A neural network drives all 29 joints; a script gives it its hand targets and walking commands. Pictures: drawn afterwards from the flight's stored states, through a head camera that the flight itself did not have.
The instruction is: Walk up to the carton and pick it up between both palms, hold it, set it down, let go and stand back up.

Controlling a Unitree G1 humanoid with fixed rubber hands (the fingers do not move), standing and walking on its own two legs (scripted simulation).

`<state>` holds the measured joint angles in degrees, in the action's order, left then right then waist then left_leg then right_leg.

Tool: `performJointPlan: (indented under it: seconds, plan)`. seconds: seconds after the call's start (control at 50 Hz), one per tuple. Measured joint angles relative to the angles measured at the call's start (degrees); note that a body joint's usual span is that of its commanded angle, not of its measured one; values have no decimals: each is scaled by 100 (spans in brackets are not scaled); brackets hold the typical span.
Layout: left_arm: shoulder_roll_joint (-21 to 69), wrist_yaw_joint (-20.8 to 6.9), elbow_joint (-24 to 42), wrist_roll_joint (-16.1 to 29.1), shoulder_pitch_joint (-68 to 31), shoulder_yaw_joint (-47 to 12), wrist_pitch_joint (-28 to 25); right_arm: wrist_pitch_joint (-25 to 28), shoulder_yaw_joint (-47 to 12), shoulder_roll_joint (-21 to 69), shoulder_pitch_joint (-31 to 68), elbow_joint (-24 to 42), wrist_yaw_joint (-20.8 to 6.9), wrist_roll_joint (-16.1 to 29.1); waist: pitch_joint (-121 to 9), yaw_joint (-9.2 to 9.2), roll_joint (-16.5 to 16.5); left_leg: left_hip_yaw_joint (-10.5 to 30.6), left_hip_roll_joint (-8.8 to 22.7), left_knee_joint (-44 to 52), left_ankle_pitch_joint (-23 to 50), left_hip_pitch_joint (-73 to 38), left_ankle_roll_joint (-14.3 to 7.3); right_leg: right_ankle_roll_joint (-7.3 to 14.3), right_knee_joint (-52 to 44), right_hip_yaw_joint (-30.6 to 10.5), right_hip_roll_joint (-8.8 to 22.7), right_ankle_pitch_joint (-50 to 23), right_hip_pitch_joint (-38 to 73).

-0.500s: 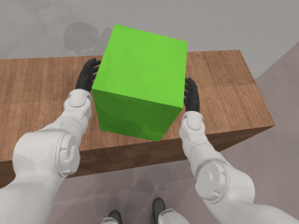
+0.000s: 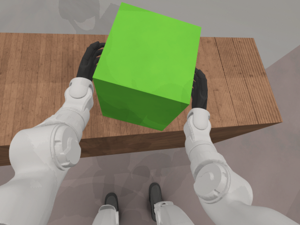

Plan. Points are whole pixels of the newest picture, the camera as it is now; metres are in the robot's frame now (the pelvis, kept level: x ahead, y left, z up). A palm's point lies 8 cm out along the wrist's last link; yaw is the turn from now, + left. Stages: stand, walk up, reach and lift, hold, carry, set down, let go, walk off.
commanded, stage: set down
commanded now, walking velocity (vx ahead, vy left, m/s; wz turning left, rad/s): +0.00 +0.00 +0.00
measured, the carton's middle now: (145, 77) +0.50 -0.04 -0.05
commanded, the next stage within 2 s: none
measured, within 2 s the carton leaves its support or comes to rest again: neither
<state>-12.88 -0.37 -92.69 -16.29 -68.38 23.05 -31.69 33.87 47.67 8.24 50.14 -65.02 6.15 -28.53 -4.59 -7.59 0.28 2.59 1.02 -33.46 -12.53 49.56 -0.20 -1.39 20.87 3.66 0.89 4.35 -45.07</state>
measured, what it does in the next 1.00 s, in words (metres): stands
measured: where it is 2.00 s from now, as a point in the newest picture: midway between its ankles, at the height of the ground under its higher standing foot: (134, 214)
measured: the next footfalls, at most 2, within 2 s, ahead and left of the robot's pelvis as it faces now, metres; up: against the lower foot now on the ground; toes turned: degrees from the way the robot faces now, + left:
none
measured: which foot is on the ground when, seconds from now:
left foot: down 0.00-1.00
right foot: down 0.00-1.00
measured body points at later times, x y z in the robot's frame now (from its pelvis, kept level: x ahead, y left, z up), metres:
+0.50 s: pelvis +0.01 +0.00 -0.01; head +0.17 +0.03 +0.41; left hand +0.53 +0.13 +0.00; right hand +0.43 -0.21 -0.02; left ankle +0.00 +0.10 -0.72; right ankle +0.03 -0.16 -0.72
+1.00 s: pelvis -0.02 +0.00 -0.01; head +0.09 +0.05 +0.42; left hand +0.50 +0.17 +0.06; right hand +0.42 -0.21 +0.06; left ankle +0.00 +0.10 -0.72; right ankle +0.03 -0.16 -0.72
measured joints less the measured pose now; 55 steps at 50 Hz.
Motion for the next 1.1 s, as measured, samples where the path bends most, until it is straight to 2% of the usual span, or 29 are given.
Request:
performJointPlan:
  seconds: [0.12, 0.18, 0.22, 0.28, 0.34, 0.4, 0.48, 0.58, 0.7, 0.78, 0.88, 0.9, 0.94, 0.98, 1.04, 1.1]
  plan:
    - [-104, -45, 150, -46, 94, -37, 62, -73, -54, 34, 46, 28, -47, -108, -44, -58, -55, 2, -43, 289, 169, -61, 12, -19, -96, 10, 48, -65, -22]
    - [-200, -35, 140, 23, 196, -204, 216, -217, -339, -79, 76, -247, 26, 3, -195, -107, -105, -38, -75, 421, 227, -62, 6, -29, -52, -26, 87, -42, -115]
    - [-247, 44, 57, 283, 278, -421, 437, -457, -792, -231, 79, -617, 149, 353, -421, -124, -136, -92, -91, 477, 243, 15, -6, -36, 24, -79, 108, -3, -273]
    - [-320, 111, -128, 1046, 315, -875, 636, -696, -1555, -365, 28, -916, 386, 974, -688, -141, -193, -166, -71, 380, 167, 166, -20, -51, 195, -156, 95, 84, -490]
    - [-353, 35, -173, 1670, 290, -1226, 579, -717, -2057, -437, -79, -841, 552, 1360, -804, -166, -216, -204, -47, 131, 10, 302, -37, -79, 451, -199, 75, 219, -647]
    - [-348, -55, -144, 1992, 200, -1525, 471, -730, -2426, -583, -143, -741, 623, 1808, -893, -214, -164, -206, -78, -43, -87, 404, -61, -107, 689, -206, 109, 353, -775]
    - [-430, -75, -338, 2281, -42, -2004, 538, -845, -2859, -854, 1, -895, 581, 2572, -888, -259, -73, -191, -70, -331, -237, 445, -60, -124, 895, -196, 104, 473, -772]
    - [-592, -34, -493, 2747, -180, -2629, 767, -970, -3215, -1211, 256, -1169, 471, 3274, -930, -195, -61, -168, 44, -798, -483, 545, 19, -128, 1045, -184, -7, 556, -736]
    - [-796, -17, -13, 3211, -118, -3184, 983, -1126, -3578, -1599, 511, -1235, 371, 3936, -1009, -55, -89, -116, 94, -1114, -523, 682, 161, -128, 1102, -147, -56, 553, -736]
    - [-915, -61, 241, 3501, -172, -3533, 1206, -1361, -3783, -1760, 771, -1298, 321, 4287, -1013, -9, -151, -60, 82, -1167, -540, 676, 125, -140, 1145, -94, -51, 543, -708]
    - [-985, -164, 387, 3853, -333, -3915, 1563, -1792, -3845, -1854, 1063, -1273, 301, 4414, -990, -40, -208, 9, 44, -1171, -530, 622, -19, -138, 1221, -22, -25, 533, -661]
    - [-988, -196, 444, 3798, -344, -3871, 1621, -1849, -3918, -1866, 1067, -1200, 319, 4422, -953, -45, -189, 7, 39, -1157, -510, 572, -37, -139, 1225, -23, -20, 524, -620]
    - [-932, -378, 724, 3289, -145, -3388, 1677, -1747, -4245, -1840, 750, -788, 417, 4407, -757, 3, -60, -58, 39, -1022, -459, 245, -98, -156, 1158, -84, -16, 486, -350]
    - [-895, -479, 766, 3074, 101, -3199, 1760, -1780, -4195, -1688, 477, -627, 492, 4301, -682, -44, 5, -82, 10, -869, -392, -5, -94, -144, 1092, -105, 14, 458, -141]
    - [-955, -380, 275, 3405, 134, -3531, 1928, -2300, -3810, -1440, 462, -778, 524, 4082, -697, -273, -24, -23, -60, -881, -358, -35, -77, -103, 1236, -43, 83, 524, -137]
    - [-1003, -251, 144, 3816, 177, -3842, 1862, -2523, -3504, -1263, 330, -521, 551, 3814, -844, -378, -28, -25, -76, -1011, -381, 164, -61, -79, 1487, -50, 105, 611, -395]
